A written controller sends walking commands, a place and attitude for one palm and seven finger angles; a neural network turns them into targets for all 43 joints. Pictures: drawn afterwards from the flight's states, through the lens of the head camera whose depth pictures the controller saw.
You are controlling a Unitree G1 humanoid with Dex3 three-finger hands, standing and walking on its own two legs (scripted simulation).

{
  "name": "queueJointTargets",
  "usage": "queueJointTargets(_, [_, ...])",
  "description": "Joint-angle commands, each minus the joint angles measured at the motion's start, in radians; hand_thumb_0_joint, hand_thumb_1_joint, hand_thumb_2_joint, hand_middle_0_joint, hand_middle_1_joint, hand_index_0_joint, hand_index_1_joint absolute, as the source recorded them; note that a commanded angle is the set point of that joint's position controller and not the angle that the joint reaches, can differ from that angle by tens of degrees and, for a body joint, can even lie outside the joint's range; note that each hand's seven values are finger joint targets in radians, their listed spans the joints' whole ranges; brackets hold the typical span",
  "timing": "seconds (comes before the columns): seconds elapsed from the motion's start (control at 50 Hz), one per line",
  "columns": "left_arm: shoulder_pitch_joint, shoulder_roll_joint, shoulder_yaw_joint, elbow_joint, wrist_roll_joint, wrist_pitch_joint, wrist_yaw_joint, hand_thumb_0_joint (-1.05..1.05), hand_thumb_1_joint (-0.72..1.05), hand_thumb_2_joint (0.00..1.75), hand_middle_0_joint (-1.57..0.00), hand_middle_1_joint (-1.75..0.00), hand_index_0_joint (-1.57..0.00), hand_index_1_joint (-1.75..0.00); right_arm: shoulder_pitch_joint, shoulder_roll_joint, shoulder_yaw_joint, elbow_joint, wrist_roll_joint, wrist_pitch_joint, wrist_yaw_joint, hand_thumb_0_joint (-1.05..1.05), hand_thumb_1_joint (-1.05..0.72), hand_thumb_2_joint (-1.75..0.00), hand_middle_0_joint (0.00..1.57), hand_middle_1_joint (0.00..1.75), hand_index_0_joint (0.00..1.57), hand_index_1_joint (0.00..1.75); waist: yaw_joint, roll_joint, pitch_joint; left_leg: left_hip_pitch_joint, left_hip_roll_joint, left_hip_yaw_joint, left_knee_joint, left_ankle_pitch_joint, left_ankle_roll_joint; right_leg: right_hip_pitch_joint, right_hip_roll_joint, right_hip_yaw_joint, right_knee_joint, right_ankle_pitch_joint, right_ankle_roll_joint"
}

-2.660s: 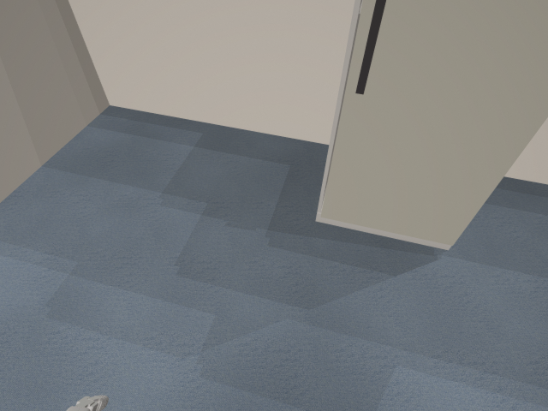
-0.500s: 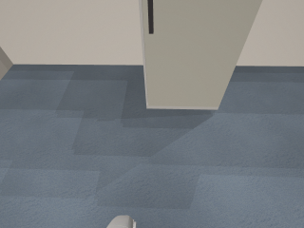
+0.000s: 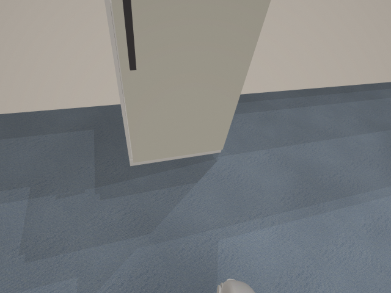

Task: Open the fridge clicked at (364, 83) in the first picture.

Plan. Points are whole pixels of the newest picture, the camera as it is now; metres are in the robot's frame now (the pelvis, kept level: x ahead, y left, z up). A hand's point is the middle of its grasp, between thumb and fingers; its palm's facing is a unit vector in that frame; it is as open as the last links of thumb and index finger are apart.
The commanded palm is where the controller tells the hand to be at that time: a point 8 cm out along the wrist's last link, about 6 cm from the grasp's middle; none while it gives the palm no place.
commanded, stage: walk to a spot facing it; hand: left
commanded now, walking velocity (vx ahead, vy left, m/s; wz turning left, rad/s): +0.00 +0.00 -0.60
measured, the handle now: (128, 28) +0.86 +0.31 +0.10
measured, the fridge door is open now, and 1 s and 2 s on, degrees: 0 0 0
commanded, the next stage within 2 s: none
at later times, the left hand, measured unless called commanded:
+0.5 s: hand (144, 231) +0.30 +0.15 -0.19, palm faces -0.32 -0.93 -0.19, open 7.4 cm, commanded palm none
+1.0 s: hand (138, 207) +0.36 +0.18 -0.18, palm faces -0.55 -0.82 -0.18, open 7.4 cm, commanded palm none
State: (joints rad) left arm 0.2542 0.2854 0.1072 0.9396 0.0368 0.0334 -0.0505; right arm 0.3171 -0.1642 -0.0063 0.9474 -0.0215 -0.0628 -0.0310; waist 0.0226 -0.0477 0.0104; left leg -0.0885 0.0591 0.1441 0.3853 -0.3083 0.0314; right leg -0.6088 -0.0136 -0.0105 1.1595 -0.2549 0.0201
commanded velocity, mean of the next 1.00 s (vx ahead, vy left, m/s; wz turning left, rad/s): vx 0.00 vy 0.00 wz -0.60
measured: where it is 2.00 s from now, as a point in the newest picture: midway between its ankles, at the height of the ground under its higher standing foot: outside the picture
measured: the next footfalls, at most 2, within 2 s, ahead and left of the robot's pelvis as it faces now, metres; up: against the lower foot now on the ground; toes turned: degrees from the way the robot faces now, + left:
right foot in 0.28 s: +0.19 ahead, -0.12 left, +0.00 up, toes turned -16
left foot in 0.60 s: +0.27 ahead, +0.13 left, +0.00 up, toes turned -15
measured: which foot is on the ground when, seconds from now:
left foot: down 0.00-0.28, up 0.30-0.58, down 0.60-1.00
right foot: up 0.00-0.26, down 0.28-0.62, up 0.64-1.00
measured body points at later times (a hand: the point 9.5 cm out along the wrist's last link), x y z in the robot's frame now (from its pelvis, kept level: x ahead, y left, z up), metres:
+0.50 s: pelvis +0.13 +0.01 -0.03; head +0.19 +0.01 +0.42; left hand +0.32 +0.20 -0.18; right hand +0.11 -0.24 -0.16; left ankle +0.19 +0.14 -0.70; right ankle +0.16 -0.11 -0.75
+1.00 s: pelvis +0.19 +0.05 -0.01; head +0.24 +0.05 +0.44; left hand +0.39 +0.22 -0.17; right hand +0.09 -0.18 -0.14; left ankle +0.23 +0.14 -0.75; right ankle +0.09 -0.06 -0.69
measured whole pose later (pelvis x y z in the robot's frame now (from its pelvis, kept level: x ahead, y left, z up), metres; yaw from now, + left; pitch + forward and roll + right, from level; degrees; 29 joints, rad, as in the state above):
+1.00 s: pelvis +0.19 +0.05 -0.01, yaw -37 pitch +0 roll -2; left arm 0.20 0.24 0.10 0.92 0.02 0.10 -0.03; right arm 0.23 -0.17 -0.05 0.93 -0.03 0.00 -0.02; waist 0.00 -0.03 0.09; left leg -0.20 0.17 0.34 0.51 -0.30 0.01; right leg -0.45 -0.07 -0.07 0.97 -0.42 0.07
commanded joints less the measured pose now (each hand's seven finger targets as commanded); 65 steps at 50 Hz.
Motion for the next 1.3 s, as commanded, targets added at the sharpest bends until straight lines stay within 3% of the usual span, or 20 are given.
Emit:
queueJointTargets(0.0, [-0.085,-0.040,-0.022,-0.086,-0.004,-0.009,-0.003,0.00,0.90,0.90,-0.20,-0.30,-0.20,-0.30,0.106,-0.144,-0.037,0.003,0.004,-0.016,-0.016,0.00,-0.90,-0.90,0.20,0.30,0.20,0.30,-0.028,0.200,0.082,0.078,0.212,-0.036,-0.068,0.735,0.021,-0.139,-0.023,-0.054,-0.028,0.063,0.019])
queueJointTargets(0.12, [-0.253,-0.048,-0.033,-0.116,-0.006,-0.006,0.000,0.00,0.90,0.90,-0.20,-0.30,-0.20,-0.30,0.173,-0.142,-0.049,0.055,-0.006,0.009,-0.020,0.00,-0.90,-0.90,0.20,0.30,0.20,0.30,-0.073,0.205,0.100,0.119,0.228,0.033,0.002,0.880,0.053,-0.023,0.002,-0.136,-0.330,0.037,-0.009])
queueJointTargets(0.2, [-0.108,0.007,-0.021,-0.088,-0.003,-0.027,0.013,0.00,0.90,0.90,-0.20,-0.30,-0.20,-0.30,0.131,-0.196,-0.072,0.041,0.007,0.017,-0.013,0.00,-0.90,-0.90,0.20,0.30,0.20,0.30,0.014,0.212,-0.036,0.124,0.250,0.091,0.285,1.074,0.033,0.269,0.056,-0.156,-0.520,0.025,-0.062])
queueJointTargets(0.22, [0.000,0.053,-0.010,-0.062,0.001,-0.041,0.021,0.00,0.90,0.90,-0.20,-0.30,-0.20,-0.30,0.121,-0.194,-0.072,0.026,0.015,0.019,-0.006,0.00,-0.90,-0.90,0.20,0.30,0.20,0.30,0.070,0.168,-0.100,-0.015,0.250,0.082,0.492,0.951,-0.005,0.507,0.028,-0.120,-0.636,0.133,-0.084])
queueJointTargets(0.26, [0.162,0.209,0.018,-0.018,-0.031,-0.055,0.050,0.00,0.90,0.90,-0.20,-0.30,-0.20,-0.30,0.106,-0.117,-0.059,-0.034,0.032,0.021,-0.005,0.00,-0.90,-0.90,0.20,0.30,0.20,0.30,0.096,-0.099,-0.314,-0.527,0.013,0.002,1.124,-0.354,-0.102,0.928,-0.455,0.475,-0.639,1.046,-0.329])
queueJointTargets(0.28, [0.137,0.190,0.015,-0.036,-0.039,-0.045,0.065,0.00,0.90,0.90,-0.20,-0.30,-0.20,-0.30,0.025,-0.129,-0.058,-0.064,0.021,0.022,-0.012,0.00,-0.90,-0.90,0.20,0.30,0.20,0.30,0.108,0.000,-0.257,-0.526,0.055,-0.144,1.063,-0.272,-0.084,0.807,-0.393,0.366,-0.662,1.010,-0.318])
queueJointTargets(0.38, [-0.157,0.109,-0.006,-0.116,-0.012,-0.028,0.080,0.00,0.90,0.90,-0.20,-0.30,-0.20,-0.30,0.051,-0.095,-0.051,-0.033,0.001,0.090,-0.005,0.00,-0.90,-0.90,0.20,0.30,0.20,0.30,-0.066,0.023,-0.072,-0.355,0.101,-0.110,0.793,-0.154,-0.112,0.261,-0.240,0.218,-0.787,0.403,-0.227])
queueJointTargets(0.56, [-0.154,0.105,0.008,-0.151,-0.016,0.002,0.053,0.00,0.90,0.90,-0.20,-0.30,-0.20,-0.30,0.046,-0.118,-0.065,-0.082,0.011,0.054,-0.002,0.00,-0.90,-0.90,0.20,0.30,0.20,0.30,-0.085,-0.096,-0.090,-0.070,-0.005,-0.035,0.172,0.037,-0.096,0.144,-0.098,0.273,-0.656,0.138,-0.118])
queueJointTargets(0.58, [-0.142,0.054,-0.001,-0.169,-0.022,0.005,0.050,0.00,0.90,0.90,-0.20,-0.30,-0.20,-0.30,0.064,-0.182,-0.076,-0.085,0.008,0.043,-0.007,0.00,-0.90,-0.90,0.20,0.30,0.20,0.30,-0.096,0.081,-0.090,0.014,0.126,-0.197,0.004,-0.001,-0.051,0.050,-0.021,0.217,-0.519,0.025,-0.066])
queueJointTargets(0.6, [-0.102,-0.006,-0.009,-0.188,-0.028,0.005,0.038,0.00,0.90,0.90,-0.20,-0.30,-0.20,-0.30,0.037,-0.282,-0.094,-0.111,-0.006,0.042,-0.003,0.00,-0.90,-0.90,0.20,0.30,0.20,0.30,-0.074,0.390,-0.069,0.035,0.404,-0.482,-0.127,0.078,0.055,-0.092,0.099,0.046,-0.234,-0.308,0.003])
queueJointTargets(0.62, [-0.079,0.026,-0.002,-0.172,-0.011,0.012,0.047,0.00,0.90,0.90,-0.20,-0.30,-0.20,-0.30,-0.001,-0.292,-0.092,-0.110,-0.005,0.043,-0.004,0.00,-0.90,-0.90,0.20,0.30,0.20,0.30,-0.068,0.449,-0.081,-0.044,0.511,-0.550,-0.135,0.081,0.101,-0.070,0.041,0.079,-0.043,-0.361,0.019])
queueJointTargets(0.66, [-0.094,0.042,0.017,-0.153,-0.004,-0.002,0.027,0.00,0.90,0.90,-0.20,-0.30,-0.20,-0.30,-0.096,-0.212,-0.074,-0.142,-0.009,0.034,-0.005,0.00,-0.90,-0.90,0.20,0.30,0.20,0.30,-0.031,0.184,0.015,-0.129,0.372,-0.347,-0.100,0.201,0.092,-0.050,0.005,0.051,0.107,-0.217,0.025])
queueJointTargets(0.72, [-0.028,-0.001,0.010,-0.115,-0.011,0.008,0.019,0.00,0.90,0.90,-0.20,-0.30,-0.20,-0.30,-0.126,-0.159,-0.063,-0.129,0.001,0.030,-0.008,0.00,-0.90,-0.90,0.20,0.30,0.20,0.30,-0.007,0.205,-0.032,-0.029,0.270,-0.079,-0.039,0.477,0.042,-0.031,-0.023,0.013,0.142,-0.100,0.052])
queueJointTargets(1.0, [-0.121,-0.024,-0.009,-0.124,-0.014,0.007,0.022,0.00,0.90,0.90,-0.20,-0.30,-0.20,-0.30,-0.039,-0.221,-0.113,-0.053,-0.010,0.057,0.013,0.00,-0.90,-0.90,0.20,0.30,0.20,0.30,-0.071,0.292,-0.053,0.072,0.360,0.076,0.045,0.504,0.068,0.151,-0.038,-0.107,-0.394,-0.181,0.021])
queueJointTargets(1.06, [-0.032,0.011,-0.003,-0.097,-0.012,-0.014,0.034,0.00,0.90,0.90,-0.20,-0.30,-0.20,-0.30,-0.040,-0.219,-0.113,-0.053,-0.002,0.061,0.022,0.00,-0.90,-0.90,0.20,0.30,0.20,0.30,-0.008,0.202,-0.108,-0.023,0.328,0.139,0.252,0.491,-0.013,0.396,-0.014,-0.122,-0.674,0.055,-0.018])
queueJointTargets(1.08, [0.046,0.110,0.014,-0.077,-0.004,-0.030,0.046,0.00,0.90,0.90,-0.20,-0.30,-0.20,-0.30,-0.023,-0.179,-0.104,-0.075,0.007,0.065,0.030,0.00,-0.90,-0.90,0.20,0.30,0.20,0.30,0.031,-0.025,-0.154,-0.249,0.260,0.170,0.473,0.264,-0.075,0.629,-0.172,0.086,-0.748,0.287,-0.084])
queueJointTargets(1.1, [0.115,0.210,0.033,-0.058,-0.013,-0.037,0.060,0.00,0.90,0.90,-0.20,-0.30,-0.20,-0.30,-0.081,-0.109,-0.075,-0.133,0.006,0.068,0.032,0.00,-0.90,-0.90,0.20,0.30,0.20,0.30,0.059,-0.244,-0.159,-0.527,0.102,0.099,0.707,-0.318,-0.122,0.718,-0.390,0.398,-0.748,0.761,-0.197])
queueJointTargets(1.16, [0.008,0.150,0.026,-0.076,-0.025,-0.021,0.077,0.00,0.90,0.90,-0.20,-0.30,-0.20,-0.30,-0.141,-0.138,-0.076,-0.129,0.005,0.089,0.004,0.00,-0.90,-0.90,0.20,0.30,0.20,0.30,0.027,-0.167,-0.089,-0.559,0.105,-0.123,0.833,-0.231,-0.117,0.580,-0.310,0.317,-0.756,0.601,-0.228])
queueJointTargets(1.22, [-0.106,0.104,0.006,-0.109,-0.021,-0.022,0.072,0.00,0.90,0.90,-0.20,-0.30,-0.20,-0.30,-0.087,-0.140,-0.079,-0.086,-0.002,0.100,0.011,0.00,-0.90,-0.90,0.20,0.30,0.20,0.30,-0.036,-0.085,-0.058,-0.458,0.089,-0.107,0.761,-0.092,-0.132,0.449,-0.214,0.200,-0.781,0.457,-0.178])
queueJointTargets(1.28, [-0.090,0.115,0.005,-0.108,-0.020,-0.022,0.065,0.00,0.90,0.90,-0.20,-0.30,-0.20,-0.30,-0.101,-0.144,-0.079,-0.089,-0.004,0.104,0.012,0.00,-0.90,-0.90,0.20,0.30,0.20,0.30,-0.025,-0.081,-0.030,-0.443,0.062,-0.105,0.709,-0.072,-0.134,0.398,-0.199,0.251,-0.816,0.326,-0.187])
